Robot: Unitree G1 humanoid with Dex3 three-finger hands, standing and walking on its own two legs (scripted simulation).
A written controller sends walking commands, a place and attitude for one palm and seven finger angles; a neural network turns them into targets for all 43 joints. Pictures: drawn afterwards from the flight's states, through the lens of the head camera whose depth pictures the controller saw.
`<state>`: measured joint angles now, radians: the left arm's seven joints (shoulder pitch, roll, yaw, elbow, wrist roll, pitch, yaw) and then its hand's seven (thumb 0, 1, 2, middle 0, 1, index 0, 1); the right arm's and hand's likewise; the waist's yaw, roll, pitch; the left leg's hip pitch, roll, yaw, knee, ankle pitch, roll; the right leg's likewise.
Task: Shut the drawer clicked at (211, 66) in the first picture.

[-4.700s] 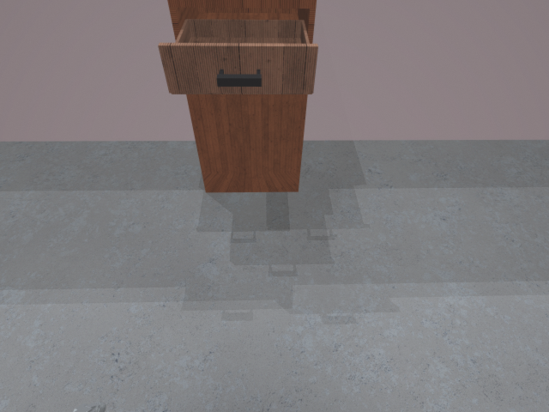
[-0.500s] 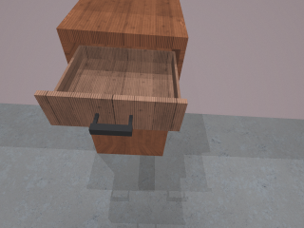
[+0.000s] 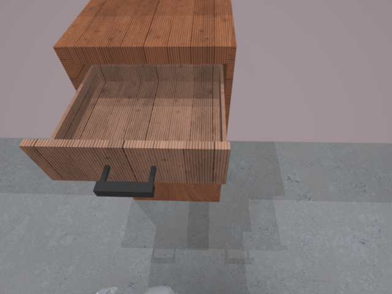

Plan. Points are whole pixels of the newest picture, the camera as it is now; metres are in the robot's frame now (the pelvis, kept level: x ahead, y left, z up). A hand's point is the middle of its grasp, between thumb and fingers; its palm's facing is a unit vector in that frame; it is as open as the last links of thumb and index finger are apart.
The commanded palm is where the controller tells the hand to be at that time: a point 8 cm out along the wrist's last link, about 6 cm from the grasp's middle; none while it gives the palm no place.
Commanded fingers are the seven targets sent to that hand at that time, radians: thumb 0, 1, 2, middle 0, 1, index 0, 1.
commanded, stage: come to a stop and stand still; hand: left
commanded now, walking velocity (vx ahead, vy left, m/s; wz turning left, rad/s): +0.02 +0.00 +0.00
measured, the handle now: (127, 179) +0.33 +0.17 +0.03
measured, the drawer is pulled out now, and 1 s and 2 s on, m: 0.29 0.29 0.29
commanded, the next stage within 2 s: look again from close up in 1.98 s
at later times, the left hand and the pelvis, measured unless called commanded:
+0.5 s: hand out of the picture -0.08 +0.24 -0.18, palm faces +0.03 -0.98 -0.22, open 7.4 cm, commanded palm none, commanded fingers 0.00 0.90 0.90 -0.20 -0.30 -0.20 -0.30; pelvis -0.05 +0.06 +0.00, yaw -2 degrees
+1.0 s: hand out of the picture -0.07 +0.19 -0.18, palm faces +0.01 -0.99 -0.16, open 7.3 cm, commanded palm none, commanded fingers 0.00 0.90 0.90 -0.20 -0.30 -0.20 -0.30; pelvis -0.06 +0.04 +0.00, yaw -1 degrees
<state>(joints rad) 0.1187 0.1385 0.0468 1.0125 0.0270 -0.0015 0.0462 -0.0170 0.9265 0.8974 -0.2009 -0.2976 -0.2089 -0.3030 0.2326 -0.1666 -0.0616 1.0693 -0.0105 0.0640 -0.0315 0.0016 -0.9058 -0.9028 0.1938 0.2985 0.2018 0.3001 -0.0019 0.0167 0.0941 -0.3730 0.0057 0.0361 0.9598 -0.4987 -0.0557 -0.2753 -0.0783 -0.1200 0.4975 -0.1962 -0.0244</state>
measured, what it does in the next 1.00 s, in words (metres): steps on the spot: left foot, then right foot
